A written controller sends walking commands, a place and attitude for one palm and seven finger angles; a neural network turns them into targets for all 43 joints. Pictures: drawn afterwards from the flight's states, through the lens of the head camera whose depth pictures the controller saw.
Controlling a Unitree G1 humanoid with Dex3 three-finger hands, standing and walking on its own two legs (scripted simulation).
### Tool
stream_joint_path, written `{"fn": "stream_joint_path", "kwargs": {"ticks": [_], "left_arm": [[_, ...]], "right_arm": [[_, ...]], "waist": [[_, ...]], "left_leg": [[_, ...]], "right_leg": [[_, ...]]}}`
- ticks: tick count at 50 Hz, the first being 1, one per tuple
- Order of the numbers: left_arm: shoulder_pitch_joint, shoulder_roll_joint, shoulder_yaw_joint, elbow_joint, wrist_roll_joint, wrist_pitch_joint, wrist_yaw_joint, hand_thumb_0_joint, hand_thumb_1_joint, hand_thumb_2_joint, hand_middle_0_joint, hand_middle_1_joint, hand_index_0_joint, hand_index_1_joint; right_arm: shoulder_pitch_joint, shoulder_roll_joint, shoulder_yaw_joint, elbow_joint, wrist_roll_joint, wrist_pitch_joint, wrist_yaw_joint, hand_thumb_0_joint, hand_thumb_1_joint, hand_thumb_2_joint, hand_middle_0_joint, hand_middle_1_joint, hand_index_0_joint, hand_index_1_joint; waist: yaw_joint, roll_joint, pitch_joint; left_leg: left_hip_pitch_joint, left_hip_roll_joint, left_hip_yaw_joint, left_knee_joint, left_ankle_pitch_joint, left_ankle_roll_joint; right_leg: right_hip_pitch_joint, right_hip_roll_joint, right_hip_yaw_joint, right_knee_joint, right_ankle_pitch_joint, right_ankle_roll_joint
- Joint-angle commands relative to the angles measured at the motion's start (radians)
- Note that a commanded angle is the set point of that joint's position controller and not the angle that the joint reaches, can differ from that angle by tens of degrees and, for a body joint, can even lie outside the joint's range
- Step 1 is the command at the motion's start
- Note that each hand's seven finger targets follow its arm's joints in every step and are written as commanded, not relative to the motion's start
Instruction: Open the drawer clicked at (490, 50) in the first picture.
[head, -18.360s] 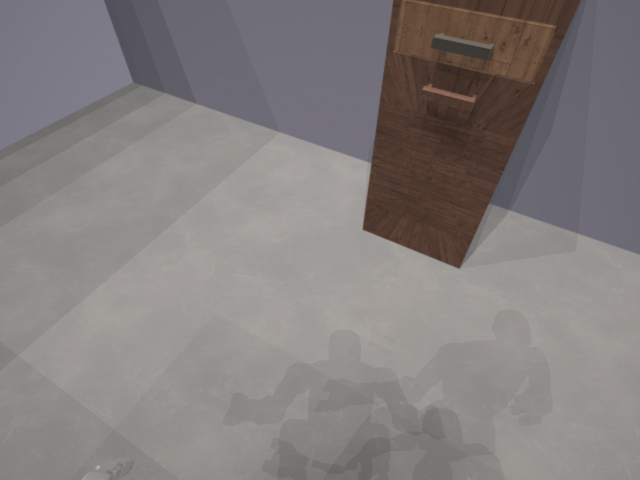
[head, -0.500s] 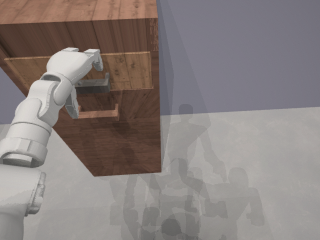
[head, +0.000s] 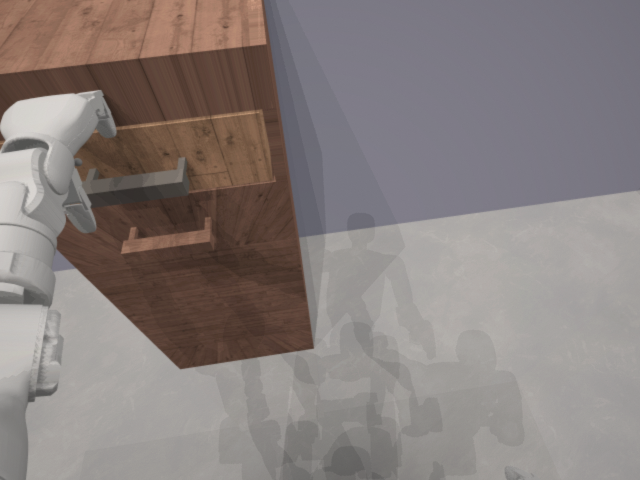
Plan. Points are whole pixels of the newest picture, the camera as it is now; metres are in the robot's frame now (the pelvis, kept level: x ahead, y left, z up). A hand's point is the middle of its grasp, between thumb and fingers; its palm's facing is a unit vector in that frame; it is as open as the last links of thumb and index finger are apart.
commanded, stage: move the hooked fingers above the handle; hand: left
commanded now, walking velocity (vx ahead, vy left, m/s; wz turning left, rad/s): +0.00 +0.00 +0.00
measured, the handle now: (136, 178) +0.52 +0.26 +0.08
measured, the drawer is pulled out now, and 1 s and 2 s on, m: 0.00 0.00 0.00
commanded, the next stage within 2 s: lower the fingers behind the handle in 1.04 s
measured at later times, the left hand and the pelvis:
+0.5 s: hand (109, 169) +0.48 +0.26 +0.13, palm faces +0.04 +0.01 -1.00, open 13.5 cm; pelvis +0.01 +0.02 +0.00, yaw +1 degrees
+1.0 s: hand (116, 173) +0.47 +0.25 +0.13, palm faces -0.02 -0.01 -1.00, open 13.8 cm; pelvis +0.01 +0.00 +0.00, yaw +1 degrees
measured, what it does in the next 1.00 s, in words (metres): stands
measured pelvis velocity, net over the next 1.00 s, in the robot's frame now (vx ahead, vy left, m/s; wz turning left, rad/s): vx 0.01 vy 0.00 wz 0.02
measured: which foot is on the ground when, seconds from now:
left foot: down 0.00-1.00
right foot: down 0.00-1.00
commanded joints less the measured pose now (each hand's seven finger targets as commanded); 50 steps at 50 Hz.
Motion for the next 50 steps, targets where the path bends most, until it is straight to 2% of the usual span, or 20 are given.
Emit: {"fn": "stream_joint_path", "kwargs": {"ticks": [1, 2, 3, 7, 10, 11, 12, 13, 16, 18, 20, 23, 25, 32, 37, 40, 43, 44, 47, 50], "left_arm": [[-0.409, 0.251, 0.001, -0.187, -0.007, -0.059, -0.017, 0.0, -0.5, 0.3, -0.3, -1.2, -0.3, -1.2], [-0.453, 0.199, -0.038, -0.245, -0.014, -0.091, -0.025, 0.0, -0.5, 0.3, -0.3, -1.2, -0.3, -1.2], [-0.461, 0.18, -0.049, -0.286, -0.025, -0.112, -0.028, 0.0, -0.5, 0.3, -0.3, -1.2, -0.3, -1.2], [-0.555, 0.172, -0.028, -0.458, -0.08, -0.188, -0.011, 0.0, -0.5, 0.3, -0.3, -1.2, -0.3, -1.2], [-0.553, 0.243, 0.071, -0.537, -0.085, -0.204, 0.059, 0.0, -0.5, 0.3, -0.3, -1.2, -0.3, -1.2], [-0.561, 0.264, 0.094, -0.538, -0.083, -0.194, 0.089, 0.0, -0.5, 0.3, -0.3, -1.2, -0.3, -1.2], [-0.539, 0.328, 0.156, -0.51, -0.078, -0.175, 0.12, 0.0, -0.5, 0.3, -0.3, -1.2, -0.3, -1.2], [-0.524, 0.345, 0.178, -0.459, -0.067, -0.147, 0.152, 0.0, -0.5, 0.3, -0.3, -1.2, -0.3, -1.2], [-0.531, 0.29, 0.139, -0.453, -0.044, -0.076, 0.2, 0.0, -0.5, 0.3, -0.3, -1.2, -0.3, -1.2], [-0.552, 0.338, 0.163, -0.431, -0.025, -0.041, 0.222, 0.0, -0.5, 0.3, -0.3, -1.2, -0.3, -1.2], [-0.56, 0.333, 0.159, -0.437, -0.013, -0.011, 0.229, 0.0, -0.5, 0.3, -0.3, -1.2, -0.3, -1.2], [-0.558, 0.355, 0.167, -0.403, -0.01, 0.014, 0.216, 0.0, -0.5, 0.3, -0.3, -1.2, -0.3, -1.2], [-0.518, 0.363, 0.166, -0.323, -0.005, 0.034, 0.199, 0.0, -0.5, 0.3, -0.3, -1.2, -0.3, -1.2], [-0.458, 0.292, 0.096, -0.232, -0.005, 0.02, 0.101, 0.0, -0.5, 0.3, -0.3, -1.2, -0.3, -1.2], [-0.423, 0.154, -0.017, -0.269, -0.016, -0.018, 0.04, 0.0, -0.5, 0.3, -0.3, -1.2, -0.3, -1.2], [-0.394, 0.144, -0.025, -0.313, -0.028, -0.035, 0.022, 0.0, -0.5, 0.3, -0.3, -1.2, -0.3, -1.2], [-0.419, 0.155, -0.007, -0.371, -0.049, -0.065, 0.026, 0.0, -0.5, 0.3, -0.3, -1.2, -0.3, -1.2], [-0.438, 0.164, 0.0, -0.394, -0.05, -0.072, 0.035, 0.0, -0.5, 0.3, -0.3, -1.2, -0.3, -1.2], [-0.465, 0.276, 0.104, -0.464, -0.046, -0.093, 0.081, 0.0, -0.5, 0.3, -0.3, -1.2, -0.3, -1.2], [-0.458, 0.327, 0.158, -0.454, -0.028, -0.077, 0.136, 0.0, -0.5, 0.3, -0.3, -1.2, -0.3, -1.2]], "right_arm": [[0.082, -0.162, -0.083, -0.09, -0.012, -0.037, -0.01, 0.0, -0.9, -0.9, 0.2, 0.3, 0.2, 0.3], [0.092, -0.159, -0.092, -0.087, -0.016, -0.04, -0.006, 0.0, -0.9, -0.9, 0.2, 0.3, 0.2, 0.3], [0.106, -0.155, -0.1, -0.084, -0.019, -0.041, -0.004, 0.0, -0.9, -0.9, 0.2, 0.3, 0.2, 0.3], [0.143, -0.157, -0.123, -0.068, -0.032, -0.044, 0.0, 0.0, -0.9, -0.9, 0.2, 0.3, 0.2, 0.3], [0.158, -0.153, -0.134, -0.056, -0.041, -0.04, 0.018, 0.0, -0.9, -0.9, 0.2, 0.3, 0.2, 0.3], [0.156, -0.154, -0.133, -0.049, -0.044, -0.037, 0.026, 0.0, -0.9, -0.9, 0.2, 0.3, 0.2, 0.3], [0.155, -0.159, -0.129, -0.041, -0.049, -0.032, 0.032, 0.0, -0.9, -0.9, 0.2, 0.3, 0.2, 0.3], [0.145, -0.151, -0.12, -0.039, -0.047, -0.028, 0.042, 0.0, -0.9, -0.9, 0.2, 0.3, 0.2, 0.3], [0.12, -0.149, -0.119, -0.038, -0.043, -0.029, 0.064, 0.0, -0.9, -0.9, 0.2, 0.3, 0.2, 0.3], [0.11, -0.155, -0.114, -0.037, -0.039, -0.028, 0.068, 0.0, -0.9, -0.9, 0.2, 0.3, 0.2, 0.3], [0.097, -0.149, -0.111, -0.041, -0.04, -0.03, 0.069, 0.0, -0.9, -0.9, 0.2, 0.3, 0.2, 0.3], [0.077, -0.145, -0.098, -0.049, -0.036, -0.026, 0.061, 0.0, -0.9, -0.9, 0.2, 0.3, 0.2, 0.3], [0.065, -0.143, -0.09, -0.047, -0.034, -0.022, 0.048, 0.0, -0.9, -0.9, 0.2, 0.3, 0.2, 0.3], [0.065, -0.148, -0.081, -0.073, -0.029, -0.019, 0.025, 0.0, -0.9, -0.9, 0.2, 0.3, 0.2, 0.3], [0.077, -0.146, -0.091, -0.088, -0.027, -0.021, 0.027, 0.0, -0.9, -0.9, 0.2, 0.3, 0.2, 0.3], [0.079, -0.146, -0.097, -0.093, -0.026, -0.019, 0.027, 0.0, -0.9, -0.9, 0.2, 0.3, 0.2, 0.3], [0.079, -0.147, -0.102, -0.088, -0.025, -0.017, 0.026, 0.0, -0.9, -0.9, 0.2, 0.3, 0.2, 0.3], [0.082, -0.148, -0.107, -0.083, -0.026, -0.019, 0.027, 0.0, -0.9, -0.9, 0.2, 0.3, 0.2, 0.3], [0.085, -0.152, -0.11, -0.081, -0.036, -0.019, 0.029, 0.0, -0.9, -0.9, 0.2, 0.3, 0.2, 0.3], [0.077, -0.142, -0.109, -0.075, -0.039, -0.02, 0.036, 0.0, -0.9, -0.9, 0.2, 0.3, 0.2, 0.3]], "waist": [[-0.012, -0.064, -0.293], [-0.033, -0.048, -0.314], [-0.031, -0.025, -0.336], [-0.044, 0.03, -0.422], [0.001, 0.135, -0.526], [0.006, 0.158, -0.524], [0.024, 0.125, -0.525], [0.034, 0.115, -0.498], [0.03, 0.096, -0.471], [0.029, 0.07, -0.485], [0.033, 0.065, -0.514], [0.035, 0.037, -0.502], [0.033, -0.039, -0.447], [0.017, -0.097, -0.37], [0.004, -0.073, -0.346], [0.013, -0.049, -0.342], [0.01, -0.042, -0.345], [0.01, -0.005, -0.348], [0.034, 0.004, -0.431], [0.051, 0.052, -0.463]], "left_leg": [[0.064, -0.05, -0.009, -0.007, 0.122, 0.052], [0.095, -0.047, -0.013, 0.01, 0.141, 0.053], [0.126, -0.05, -0.018, 0.022, 0.159, 0.054], [0.208, -0.059, -0.046, 0.059, 0.256, 0.054], [0.292, -0.059, -0.068, 0.08, 0.398, 0.036], [0.292, -0.057, -0.071, 0.083, 0.427, 0.028], [0.255, -0.056, -0.072, 0.082, 0.461, 0.025], [0.207, -0.055, -0.072, 0.074, 0.457, 0.023], [0.195, -0.044, -0.069, 0.06, 0.465, 0.02], [0.187, -0.043, -0.07, 0.049, 0.429, 0.022], [0.208, -0.042, -0.069, 0.042, 0.434, 0.023], [0.19, -0.044, -0.066, 0.024, 0.39, 0.027], [0.145, -0.046, -0.057, 0.005, 0.315, 0.036], [0.12, -0.043, -0.039, -0.014, 0.238, 0.047], [0.151, -0.042, -0.035, -0.001, 0.239, 0.05], [0.159, -0.048, -0.033, 0.005, 0.229, 0.051], [0.16, -0.051, -0.039, 0.011, 0.239, 0.052], [0.166, -0.053, -0.038, 0.015, 0.244, 0.049], [0.163, -0.059, -0.043, 0.026, 0.309, 0.049], [0.153, -0.06, -0.038, 0.031, 0.355, 0.042]], "right_leg": [[0.135, 0.01, 0.036, -0.052, 0.17, -0.003], [0.118, 0.011, 0.04, -0.05, 0.176, -0.006], [0.101, 0.015, 0.042, -0.047, 0.184, -0.008], [0.061, 0.031, 0.031, -0.022, 0.223, -0.022], [0.046, 0.045, 0.009, 0.017, 0.26, -0.036], [0.04, 0.048, 0.002, 0.025, 0.271, -0.039], [0.074, 0.051, -0.005, 0.03, 0.294, -0.042], [0.09, 0.05, -0.011, 0.039, 0.3, -0.04], [0.087, 0.052, -0.022, 0.038, 0.3, -0.038], [0.106, 0.054, -0.021, 0.033, 0.28, -0.035], [0.125, 0.052, -0.023, 0.031, 0.285, -0.034], [0.156, 0.048, -0.02, 0.02, 0.271, -0.03], [0.175, 0.044, -0.018, 0.003, 0.244, -0.024], [0.172, 0.029, -0.005, -0.029, 0.213, -0.016], [0.122, 0.029, 0.0, -0.032, 0.205, -0.019], [0.112, 0.029, 0.008, -0.032, 0.202, -0.02], [0.116, 0.03, 0.012, -0.03, 0.209, -0.022], [0.106, 0.032, 0.012, -0.026, 0.213, -0.026], [0.174, 0.034, 0.014, -0.005, 0.269, -0.031], [0.2, 0.036, 0.011, 0.014, 0.313, -0.031]]}}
